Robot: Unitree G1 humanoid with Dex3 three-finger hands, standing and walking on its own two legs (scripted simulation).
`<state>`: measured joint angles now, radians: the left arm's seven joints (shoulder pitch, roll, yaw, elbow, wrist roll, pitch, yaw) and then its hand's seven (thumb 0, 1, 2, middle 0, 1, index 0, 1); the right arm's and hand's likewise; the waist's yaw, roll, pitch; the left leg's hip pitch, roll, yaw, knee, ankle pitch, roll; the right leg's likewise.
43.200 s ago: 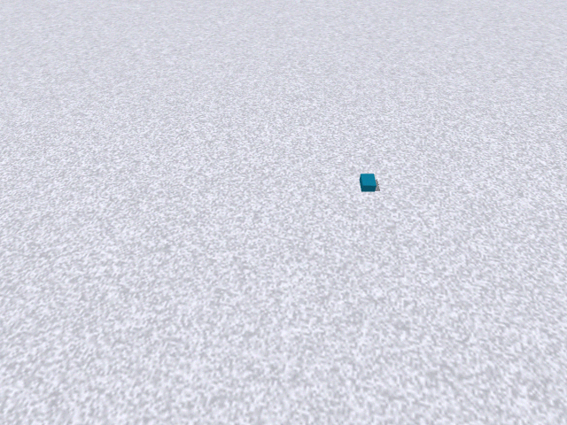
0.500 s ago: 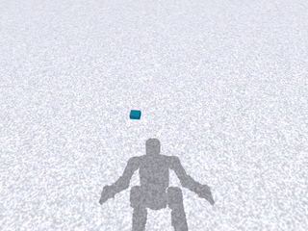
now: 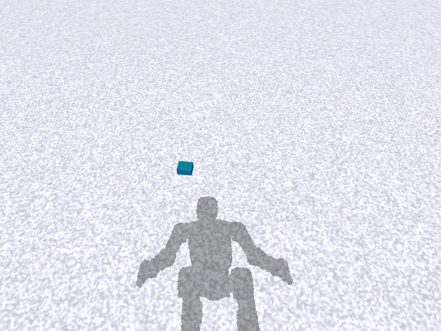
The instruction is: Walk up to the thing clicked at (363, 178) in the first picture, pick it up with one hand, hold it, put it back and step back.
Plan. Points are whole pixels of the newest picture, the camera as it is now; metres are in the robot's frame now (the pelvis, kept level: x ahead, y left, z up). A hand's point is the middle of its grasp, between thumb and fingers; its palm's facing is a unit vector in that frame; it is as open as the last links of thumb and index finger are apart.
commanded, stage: step back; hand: left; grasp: from above
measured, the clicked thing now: (185, 168) +1.06 +0.22 -0.75
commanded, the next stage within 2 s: stand in 0.12 s
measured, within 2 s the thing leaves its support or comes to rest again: neither
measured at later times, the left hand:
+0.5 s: hand out of the picture +0.09 +0.25 -0.14, palm faces -0.02 -0.94 -0.34, open 7.4 cm
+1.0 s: hand out of the picture +0.04 +0.25 -0.14, palm faces -0.03 -0.94 -0.34, open 7.4 cm
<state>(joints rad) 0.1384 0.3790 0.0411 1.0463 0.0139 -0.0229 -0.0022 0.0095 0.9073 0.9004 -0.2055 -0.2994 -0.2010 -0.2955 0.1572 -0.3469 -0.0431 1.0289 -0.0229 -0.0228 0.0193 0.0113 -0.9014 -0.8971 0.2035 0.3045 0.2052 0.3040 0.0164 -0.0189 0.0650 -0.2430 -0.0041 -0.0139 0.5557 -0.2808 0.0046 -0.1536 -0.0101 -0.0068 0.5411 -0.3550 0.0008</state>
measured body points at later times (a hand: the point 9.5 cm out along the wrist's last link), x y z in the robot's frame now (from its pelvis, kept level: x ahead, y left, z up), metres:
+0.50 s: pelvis +0.00 +0.00 +0.01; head +0.01 +0.00 +0.46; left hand +0.10 +0.30 -0.12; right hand +0.11 -0.29 -0.11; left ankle +0.01 +0.12 -0.73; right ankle -0.04 -0.12 -0.73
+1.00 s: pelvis -0.02 +0.00 +0.02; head -0.01 +0.00 +0.47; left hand +0.04 +0.30 -0.12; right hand +0.03 -0.31 -0.12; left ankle +0.01 +0.12 -0.73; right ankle -0.04 -0.12 -0.73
